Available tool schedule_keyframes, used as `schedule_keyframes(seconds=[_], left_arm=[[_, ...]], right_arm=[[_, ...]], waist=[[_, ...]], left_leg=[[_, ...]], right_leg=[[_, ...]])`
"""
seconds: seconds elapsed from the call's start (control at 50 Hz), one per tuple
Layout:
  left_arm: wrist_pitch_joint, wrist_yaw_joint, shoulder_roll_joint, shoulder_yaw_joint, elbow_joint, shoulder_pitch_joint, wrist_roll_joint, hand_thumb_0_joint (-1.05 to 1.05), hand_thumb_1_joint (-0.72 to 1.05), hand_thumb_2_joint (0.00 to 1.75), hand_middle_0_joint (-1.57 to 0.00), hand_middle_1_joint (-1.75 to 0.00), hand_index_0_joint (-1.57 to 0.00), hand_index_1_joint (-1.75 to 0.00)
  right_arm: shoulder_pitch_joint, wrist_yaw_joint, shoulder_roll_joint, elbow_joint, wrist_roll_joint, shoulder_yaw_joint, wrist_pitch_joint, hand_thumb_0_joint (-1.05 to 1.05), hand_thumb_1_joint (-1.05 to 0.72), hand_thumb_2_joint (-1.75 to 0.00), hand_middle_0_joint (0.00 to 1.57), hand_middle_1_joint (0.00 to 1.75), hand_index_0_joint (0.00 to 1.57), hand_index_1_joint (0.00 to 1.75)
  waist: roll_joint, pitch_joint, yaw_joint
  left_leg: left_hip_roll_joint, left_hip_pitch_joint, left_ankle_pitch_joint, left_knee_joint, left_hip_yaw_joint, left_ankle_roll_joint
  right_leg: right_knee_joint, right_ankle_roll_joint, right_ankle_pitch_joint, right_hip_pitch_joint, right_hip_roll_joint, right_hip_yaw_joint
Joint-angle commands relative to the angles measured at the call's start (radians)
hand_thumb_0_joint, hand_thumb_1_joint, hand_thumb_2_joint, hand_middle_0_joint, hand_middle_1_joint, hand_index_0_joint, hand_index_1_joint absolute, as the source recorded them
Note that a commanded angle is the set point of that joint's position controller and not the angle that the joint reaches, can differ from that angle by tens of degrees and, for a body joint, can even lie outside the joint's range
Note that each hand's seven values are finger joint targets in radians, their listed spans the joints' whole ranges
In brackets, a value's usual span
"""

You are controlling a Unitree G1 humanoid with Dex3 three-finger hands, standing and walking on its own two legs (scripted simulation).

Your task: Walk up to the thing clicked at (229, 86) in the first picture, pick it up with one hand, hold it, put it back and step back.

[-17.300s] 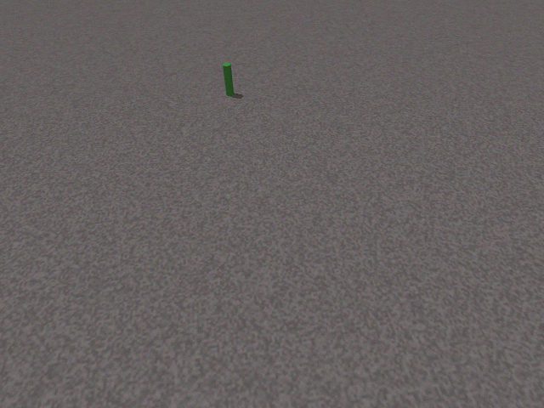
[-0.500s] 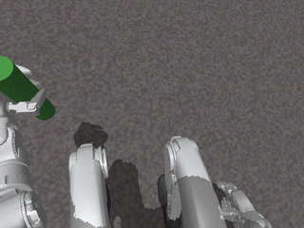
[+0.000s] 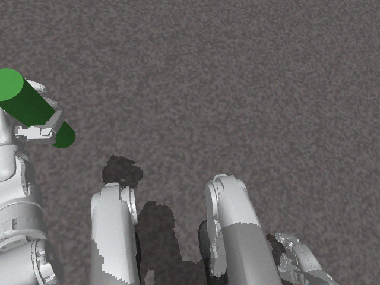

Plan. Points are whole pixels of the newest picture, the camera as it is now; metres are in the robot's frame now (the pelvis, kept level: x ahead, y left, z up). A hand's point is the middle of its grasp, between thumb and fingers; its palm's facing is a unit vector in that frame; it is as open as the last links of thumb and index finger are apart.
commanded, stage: lift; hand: left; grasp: from the side
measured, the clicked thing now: (40, 117) +0.45 +0.27 -0.03
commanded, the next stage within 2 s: hold in 1.90 s
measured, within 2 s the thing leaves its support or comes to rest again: neither
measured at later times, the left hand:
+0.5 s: hand out of the picture +0.42 +0.25 +0.11, palm faces +0.20 -0.98 -0.05, open 7.7 cm
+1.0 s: hand out of the picture +0.40 +0.24 +0.27, palm faces +0.22 -0.98 -0.05, open 7.7 cm
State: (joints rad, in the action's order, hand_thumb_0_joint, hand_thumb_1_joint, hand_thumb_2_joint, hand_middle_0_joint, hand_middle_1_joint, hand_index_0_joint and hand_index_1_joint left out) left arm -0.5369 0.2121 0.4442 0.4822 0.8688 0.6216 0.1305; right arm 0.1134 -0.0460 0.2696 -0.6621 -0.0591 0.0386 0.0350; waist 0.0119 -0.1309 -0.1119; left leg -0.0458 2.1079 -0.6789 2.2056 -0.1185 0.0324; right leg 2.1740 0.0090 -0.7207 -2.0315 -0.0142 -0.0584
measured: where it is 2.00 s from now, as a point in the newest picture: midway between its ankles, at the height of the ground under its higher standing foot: (173, 272)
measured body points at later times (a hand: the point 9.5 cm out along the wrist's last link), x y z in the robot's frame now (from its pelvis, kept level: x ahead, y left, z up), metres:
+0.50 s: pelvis +0.01 +0.00 +0.10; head +0.19 +0.04 +0.51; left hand +0.40 +0.30 +0.11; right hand +0.18 -0.25 -0.02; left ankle +0.08 +0.14 -0.36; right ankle +0.09 -0.12 -0.36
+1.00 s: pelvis +0.05 +0.01 +0.24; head +0.16 +0.05 +0.68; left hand +0.38 +0.29 +0.28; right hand +0.23 -0.23 +0.14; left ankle +0.08 +0.14 -0.36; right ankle +0.08 -0.12 -0.36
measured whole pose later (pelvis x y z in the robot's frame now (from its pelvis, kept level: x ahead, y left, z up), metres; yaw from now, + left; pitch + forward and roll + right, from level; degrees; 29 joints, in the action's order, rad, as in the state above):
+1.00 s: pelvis +0.05 +0.01 +0.24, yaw +4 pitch +21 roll -4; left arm -0.24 0.03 0.27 0.20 0.31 0.18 0.16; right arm 0.17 0.03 0.23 -0.59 0.03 0.00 -0.04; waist -0.02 -0.15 -0.05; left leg -0.05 1.19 -0.58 1.40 -0.06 0.02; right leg 1.34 0.02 -0.60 -1.11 0.00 -0.05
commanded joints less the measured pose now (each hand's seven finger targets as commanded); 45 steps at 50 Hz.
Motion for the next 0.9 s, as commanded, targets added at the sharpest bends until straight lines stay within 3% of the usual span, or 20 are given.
schedule_keyframes(seconds=[0.0,0.06,0.1,0.14,0.2,0.24,0.28,0.36,0.38,0.42,0.46,0.54,0.64,0.7,0.76,0.8,0.82,0.84,0.86,0.88], left_arm=[[-0.068,0.006,0.256,0.035,-0.273,0.283,0.024,0.0,0.29,1.27,-1.33,-1.45,-1.36,-1.44],[-0.053,0.001,0.251,0.03,-0.356,0.301,0.04,0.0,0.28,1.27,-1.33,-1.46,-1.36,-1.43],[-0.037,0.002,0.212,0.013,-0.358,0.263,0.056,0.0,0.26,1.27,-1.32,-1.46,-1.36,-1.44],[-0.015,0.0,0.194,0.008,-0.336,0.199,0.053,0.0,0.29,1.26,-1.31,-1.44,-1.34,-1.41],[0.003,0.0,0.199,-0.007,-0.416,0.193,0.052,0.0,0.27,1.27,-1.33,-1.45,-1.36,-1.43],[0.025,-0.002,0.162,-0.035,-0.443,0.156,0.058,0.0,0.27,1.25,-1.31,-1.44,-1.35,-1.41],[0.04,-0.016,0.182,-0.015,-0.5,0.149,0.065,0.0,0.27,1.25,-1.29,-1.42,-1.33,-1.4],[0.081,-0.045,0.138,-0.044,-0.617,0.113,0.082,0.0,0.3,1.25,-1.29,-1.42,-1.32,-1.4],[0.094,-0.056,0.127,-0.06,-0.63,0.085,0.074,0.0,0.32,1.25,-1.29,-1.42,-1.32,-1.4],[0.114,-0.078,0.154,-0.049,-0.688,0.047,0.058,0.0,0.33,1.25,-1.28,-1.41,-1.32,-1.39],[0.137,-0.089,0.101,-0.094,-0.719,-0.009,0.058,0.0,0.32,1.24,-1.27,-1.41,-1.31,-1.38],[0.175,-0.113,0.079,-0.107,-0.805,-0.064,0.076,0.0,0.34,1.23,-1.25,-1.39,-1.29,-1.36],[0.218,-0.147,0.007,-0.17,-0.834,-0.187,0.072,0.0,0.28,1.22,-1.26,-1.39,-1.3,-1.37],[0.218,-0.167,0.039,-0.154,-0.889,-0.154,0.068,0.0,0.27,1.22,-1.26,-1.39,-1.3,-1.37],[0.221,-0.185,0.007,-0.178,-0.848,-0.215,0.06,0.0,0.26,1.24,-1.27,-1.4,-1.3,-1.39],[0.214,-0.19,-0.01,-0.185,-0.838,-0.208,0.063,0.0,0.26,1.24,-1.27,-1.39,-1.29,-1.38],[0.214,-0.188,-0.022,-0.208,-0.817,-0.198,0.058,0.0,0.27,1.24,-1.26,-1.39,-1.29,-1.38],[0.214,-0.19,-0.006,-0.195,-0.812,-0.21,0.052,0.0,0.27,1.24,-1.27,-1.39,-1.3,-1.38],[0.215,-0.185,-0.032,-0.224,-0.79,-0.214,0.047,0.0,0.27,1.23,-1.26,-1.39,-1.29,-1.37],[0.212,-0.183,-0.021,-0.22,-0.8,-0.209,0.046,0.0,0.24,1.23,-1.27,-1.39,-1.3,-1.38]], right_arm=[[0.128,0.025,0.209,0.067,0.01,-0.089,-0.018,0.0,-0.91,-0.9,0.2,0.3,0.2,0.3],[0.128,0.03,0.198,0.081,0.018,-0.09,-0.017,0.0,-0.91,-0.9,0.2,0.3,0.2,0.3],[0.122,0.033,0.191,0.087,0.027,-0.089,-0.02,0.0,-0.91,-0.9,0.2,0.3,0.2,0.3],[0.121,0.038,0.189,0.091,0.032,-0.096,-0.026,0.0,-0.9,-0.9,0.2,0.3,0.2,0.3],[0.117,0.042,0.183,0.106,0.041,-0.101,-0.026,0.0,-0.91,-0.9,0.2,0.3,0.2,0.3],[0.107,0.046,0.179,0.118,0.048,-0.103,-0.029,0.0,-0.9,-0.89,0.2,0.3,0.2,0.3],[0.103,0.05,0.177,0.123,0.054,-0.104,-0.034,0.0,-0.9,-0.89,0.2,0.3,0.2,0.3],[0.1,0.06,0.168,0.138,0.069,-0.106,-0.04,0.0,-0.89,-0.89,0.2,0.3,0.2,0.3],[0.098,0.064,0.165,0.144,0.072,-0.106,-0.04,0.0,-0.89,-0.89,0.2,0.3,0.2,0.3],[0.096,0.069,0.159,0.146,0.077,-0.109,-0.041,0.0,-0.89,-0.89,0.2,0.3,0.2,0.3],[0.086,0.075,0.158,0.165,0.082,-0.112,-0.043,0.0,-0.89,-0.89,0.2,0.3,0.2,0.3],[0.082,0.084,0.148,0.171,0.092,-0.114,-0.055,0.0,-0.89,-0.89,0.2,0.3,0.2,0.3],[0.077,0.095,0.131,0.182,0.098,-0.114,-0.071,0.0,-0.89,-0.89,0.2,0.3,0.2,0.3],[0.077,0.099,0.128,0.179,0.102,-0.113,-0.078,0.0,-0.89,-0.89,0.2,0.3,0.2,0.3],[0.092,0.104,0.114,0.171,0.099,-0.106,-0.087,0.0,-0.9,-0.89,0.2,0.3,0.2,0.3],[0.096,0.103,0.109,0.166,0.097,-0.101,-0.095,0.0,-0.89,-0.89,0.2,0.3,0.2,0.3],[0.104,0.102,0.109,0.161,0.096,-0.1,-0.097,0.0,-0.89,-0.89,0.2,0.3,0.2,0.3],[0.104,0.101,0.113,0.164,0.094,-0.104,-0.099,0.0,-0.89,-0.89,0.2,0.3,0.2,0.3],[0.108,0.1,0.111,0.158,0.093,-0.103,-0.101,0.0,-0.89,-0.89,0.2,0.3,0.2,0.3],[0.113,0.097,0.111,0.157,0.091,-0.102,-0.1,0.0,-0.9,-0.89,0.2,0.3,0.2,0.3]], waist=[[-0.226,-0.698,0.034],[-0.206,-0.731,0.039],[-0.184,-0.697,0.035],[-0.15,-0.679,0.034],[-0.155,-0.675,0.042],[-0.15,-0.658,0.04],[-0.139,-0.665,0.054],[-0.173,-0.672,0.062],[-0.175,-0.668,0.062],[-0.182,-0.663,0.08],[-0.161,-0.647,0.066],[-0.155,-0.644,0.07],[-0.103,-0.555,0.052],[-0.123,-0.53,0.063],[-0.104,-0.486,0.055],[-0.105,-0.456,0.053],[-0.107,-0.45,0.044],[-0.103,-0.453,0.057],[-0.101,-0.431,0.049],[-0.128,-0.427,0.058]], left_leg=[[0.013,-0.561,0.165,-0.304,0.057,-0.049],[0.014,-0.58,0.169,-0.318,0.065,-0.053],[0.016,-0.563,0.156,-0.333,0.065,-0.057],[0.015,-0.563,0.151,-0.35,0.065,-0.061],[0.012,-0.593,0.137,-0.393,0.064,-0.059],[0.012,-0.611,0.113,-0.424,0.062,-0.059],[0.01,-0.635,0.113,-0.448,0.061,-0.058],[0.006,-0.751,0.139,-0.519,0.044,-0.052],[0.007,-0.773,0.141,-0.543,0.041,-0.051],[0.005,-0.821,0.149,-0.582,0.039,-0.049],[0.006,-0.854,0.156,-0.619,0.033,-0.051],[0.005,-0.942,0.207,-0.68,0.031,-0.05],[0.012,-0.992,0.223,-0.774,0.046,-0.054],[0.013,-1.066,0.226,-0.833,0.044,-0.05],[0.018,-1.113,0.279,-0.877,0.05,-0.051],[0.017,-1.159,0.3,-0.914,0.048,-0.05],[0.016,-1.181,0.335,-0.924,0.048,-0.05],[0.017,-1.203,0.357,-0.935,0.053,-0.05],[0.015,-1.222,0.377,-0.95,0.053,-0.049],[0.015,-1.249,0.391,-0.969,0.053,-0.045]], right_leg=[[-0.275,-0.053,0.208,0.329,-0.017,-0.029],[-0.317,-0.049,0.215,0.376,-0.018,-0.018],[-0.343,-0.046,0.205,0.384,-0.017,-0.013],[-0.373,-0.042,0.203,0.411,-0.017,-0.012],[-0.414,-0.044,0.186,0.438,-0.015,-0.004],[-0.448,-0.042,0.168,0.454,-0.014,0.0],[-0.477,-0.041,0.166,0.493,-0.013,0.009],[-0.519,-0.045,0.195,0.518,-0.01,0.002],[-0.537,-0.045,0.2,0.539,-0.008,0.001],[-0.569,-0.045,0.207,0.57,-0.007,0.008],[-0.609,-0.043,0.222,0.611,-0.006,0.007],[-0.676,-0.038,0.267,0.702,-0.006,0.01],[-0.798,-0.029,0.295,0.835,-0.007,0.02],[-0.846,-0.031,0.298,0.884,-0.006,0.021],[-0.894,-0.029,0.348,0.95,-0.008,0.02],[-0.922,-0.029,0.366,0.976,-0.008,0.017],[-0.933,-0.028,0.398,0.997,-0.006,0.015],[-0.951,-0.028,0.415,1.021,-0.006,0.018],[-0.964,-0.029,0.432,1.024,-0.005,0.016],[-0.975,-0.031,0.436,1.039,-0.005,0.014]])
